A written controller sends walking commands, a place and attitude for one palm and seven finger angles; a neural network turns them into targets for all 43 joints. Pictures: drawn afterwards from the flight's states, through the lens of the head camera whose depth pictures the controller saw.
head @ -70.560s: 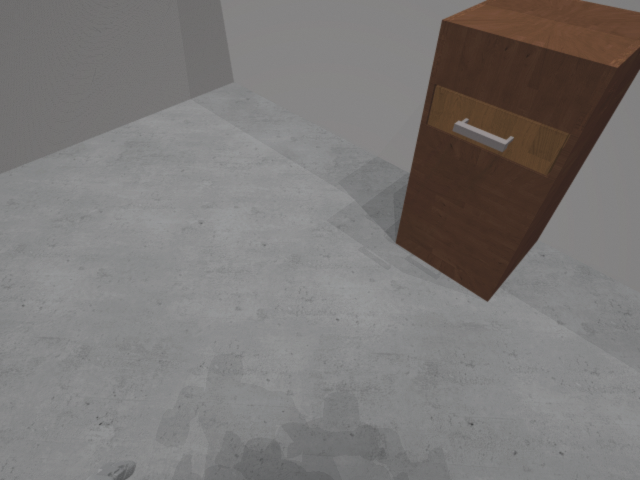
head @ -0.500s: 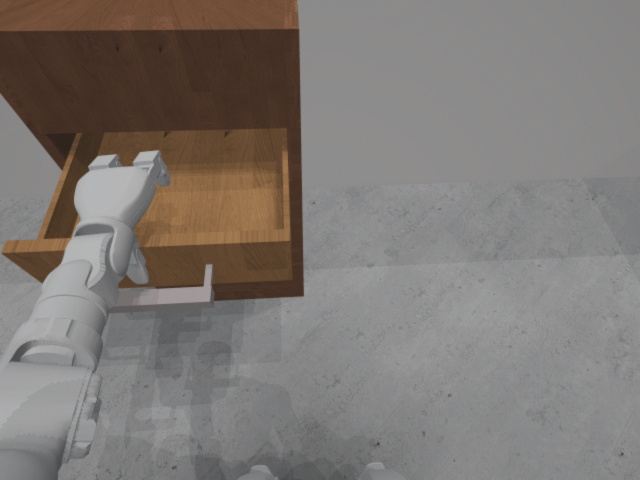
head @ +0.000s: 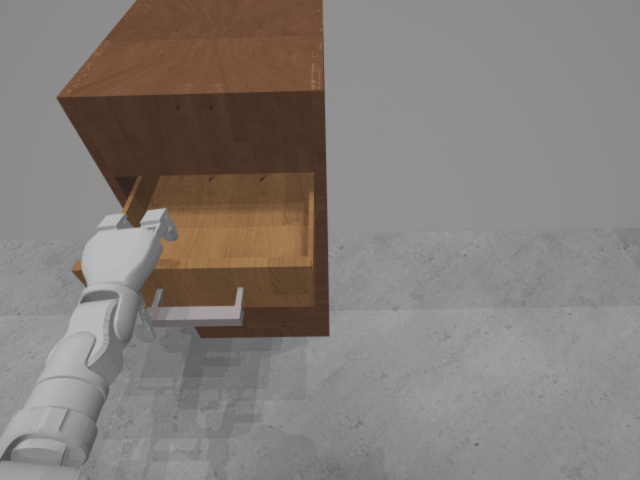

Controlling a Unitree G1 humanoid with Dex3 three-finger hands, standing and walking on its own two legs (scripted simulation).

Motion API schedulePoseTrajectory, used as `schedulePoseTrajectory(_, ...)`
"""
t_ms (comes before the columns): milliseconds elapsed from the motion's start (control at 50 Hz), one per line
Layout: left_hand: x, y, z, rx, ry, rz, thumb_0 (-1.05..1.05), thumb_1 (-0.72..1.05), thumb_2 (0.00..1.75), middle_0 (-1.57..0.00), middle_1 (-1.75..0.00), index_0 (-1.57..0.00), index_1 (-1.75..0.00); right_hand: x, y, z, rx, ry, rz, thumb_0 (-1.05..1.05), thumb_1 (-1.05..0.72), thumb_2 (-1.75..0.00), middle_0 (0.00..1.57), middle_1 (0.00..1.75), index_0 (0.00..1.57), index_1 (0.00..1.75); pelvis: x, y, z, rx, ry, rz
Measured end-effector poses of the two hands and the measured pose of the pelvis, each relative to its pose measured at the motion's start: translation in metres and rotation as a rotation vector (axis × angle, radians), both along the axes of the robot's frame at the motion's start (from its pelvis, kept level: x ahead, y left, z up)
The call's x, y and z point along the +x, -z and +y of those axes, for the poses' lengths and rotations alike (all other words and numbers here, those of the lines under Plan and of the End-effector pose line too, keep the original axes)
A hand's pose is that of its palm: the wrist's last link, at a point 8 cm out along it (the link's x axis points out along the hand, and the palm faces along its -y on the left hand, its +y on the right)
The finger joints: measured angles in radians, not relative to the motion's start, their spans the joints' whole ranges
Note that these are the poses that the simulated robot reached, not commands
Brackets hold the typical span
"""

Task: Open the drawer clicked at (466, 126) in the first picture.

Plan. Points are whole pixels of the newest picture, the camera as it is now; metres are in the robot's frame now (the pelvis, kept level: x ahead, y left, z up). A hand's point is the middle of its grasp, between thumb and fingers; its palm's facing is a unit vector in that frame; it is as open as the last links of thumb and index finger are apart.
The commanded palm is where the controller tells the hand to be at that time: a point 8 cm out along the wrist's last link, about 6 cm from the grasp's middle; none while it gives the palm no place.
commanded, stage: draw the hand back to the body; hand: left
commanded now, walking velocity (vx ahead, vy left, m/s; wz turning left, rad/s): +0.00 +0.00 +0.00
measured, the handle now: (197, 305) +0.41 +0.23 -0.09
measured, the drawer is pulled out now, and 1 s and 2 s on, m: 0.22 0.22 0.22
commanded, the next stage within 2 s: step back with the hand held close in 1.20 s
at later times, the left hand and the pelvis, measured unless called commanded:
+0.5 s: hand (116, 302) +0.27 +0.21 +0.15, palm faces +0.36 -0.89 -0.28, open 12.9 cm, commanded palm +0.22 +0.25 +0.16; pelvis +0.01 -0.02 +0.03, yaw +2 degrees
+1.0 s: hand (38, 383) +0.18 +0.22 +0.19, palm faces +0.42 -0.81 -0.41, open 8.7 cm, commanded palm +0.13 +0.26 +0.20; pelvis +0.01 -0.03 +0.03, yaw +2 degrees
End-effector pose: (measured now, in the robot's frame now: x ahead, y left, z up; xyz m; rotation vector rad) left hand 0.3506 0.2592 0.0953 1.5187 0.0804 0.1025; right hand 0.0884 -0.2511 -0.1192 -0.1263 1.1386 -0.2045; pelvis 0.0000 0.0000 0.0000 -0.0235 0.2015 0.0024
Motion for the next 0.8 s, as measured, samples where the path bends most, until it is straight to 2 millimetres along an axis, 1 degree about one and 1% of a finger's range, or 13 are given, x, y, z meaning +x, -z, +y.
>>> schedulePoseTrajectory(120, -0.034, -0.010, -0.002, -0.007, 0.021, 0.019, 0.00, -0.49, 0.30, -0.32, -1.20, -0.32, -1.20, 0.042, -0.017, 0.003, -0.016, -0.080, -0.130, 0.01, -0.90, -0.90, 0.20, 0.30, 0.20, 0.30, -0.007, -0.004, -0.004, 0.007, -0.017, -0.055)
schedulePoseTrajectory(220, -0.061, -0.023, -0.005, -0.015, 0.045, -0.006, 0.00, -0.49, 0.30, -0.32, -1.20, -0.32, -1.20, 0.070, -0.030, 0.007, -0.018, -0.131, -0.217, 0.01, -0.90, -0.90, 0.20, 0.30, 0.20, 0.30, -0.010, -0.007, -0.008, 0.013, -0.021, -0.086)
schedulePoseTrajectory(280, -0.077, -0.028, -0.006, -0.562, -0.057, -0.100, 0.00, -0.48, 0.30, -0.31, -1.19, -0.32, -1.19, 0.080, -0.041, 0.014, -0.006, -0.139, -0.279, 0.01, -0.90, -0.90, 0.20, 0.30, 0.20, 0.30, -0.010, -0.013, -0.010, 0.013, -0.030, -0.155)
schedulePoseTrajectory(320, -0.085, -0.032, -0.009, -0.835, -0.093, -0.172, 0.00, -0.46, 0.31, -0.31, -1.18, -0.32, -1.18, 0.085, -0.050, 0.020, -0.010, -0.156, -0.319, 0.01, -0.90, -0.90, 0.20, 0.30, 0.20, 0.30, -0.008, -0.017, -0.013, 0.016, -0.029, -0.186)
schedulePoseTrajectory(360, -0.093, -0.038, -0.011, -1.009, -0.104, -0.241, 0.00, -0.43, 0.32, -0.31, -1.16, -0.31, -1.16, 0.089, -0.059, 0.024, -0.017, -0.173, -0.355, 0.01, -0.90, -0.90, 0.20, 0.30, 0.20, 0.30, -0.004, -0.020, -0.016, 0.019, -0.028, -0.209)
schedulePoseTrajectory(420, -0.103, -0.050, -0.011, -1.140, -0.106, -0.324, 0.00, -0.36, 0.35, -0.31, -1.11, -0.30, -1.11, 0.094, -0.069, 0.027, -0.020, -0.192, -0.402, 0.01, -0.90, -0.90, 0.20, 0.30, 0.20, 0.30, 0.002, -0.024, -0.020, 0.019, -0.030, -0.234)
schedulePoseTrajectory(480, -0.114, -0.060, -0.007, -1.176, -0.103, -0.374, 0.00, -0.28, 0.39, -0.30, -1.06, -0.30, -1.06, 0.098, -0.073, 0.026, -0.020, -0.204, -0.429, 0.01, -0.90, -0.90, 0.21, 0.30, 0.21, 0.30, 0.006, -0.027, -0.024, 0.019, -0.030, -0.246)
schedulePoseTrajectory(560, -0.133, -0.071, -0.003, -1.158, -0.108, -0.396, 0.00, -0.16, 0.44, -0.28, -0.98, -0.28, -0.98, 0.100, -0.073, 0.019, -0.020, -0.216, -0.434, 0.01, -0.90, -0.90, 0.21, 0.30, 0.21, 0.30, 0.009, -0.030, -0.026, 0.019, -0.030, -0.249)
schedulePoseTrajectory(680, -0.162, -0.079, -0.005, -1.114, -0.124, -0.382, 0.00, 0.04, 0.53, -0.27, -0.85, -0.27, -0.85, 0.101, -0.067, 0.007, -0.032, -0.228, -0.411, 0.01, -0.90, -0.90, 0.21, 0.30, 0.21, 0.30, 0.013, -0.032, -0.028, 0.019, -0.033, -0.244)
schedulePoseTrajectory(800, -0.186, -0.089, -0.007, -1.075, -0.130, -0.392, 0.00, 0.25, 0.62, -0.25, -0.72, -0.25, -0.72, 0.103, -0.066, 0.002, -0.043, -0.224, -0.414, 0.01, -0.90, -0.90, 0.21, 0.30, 0.20, 0.30, 0.016, -0.032, -0.030, 0.019, -0.036, -0.245)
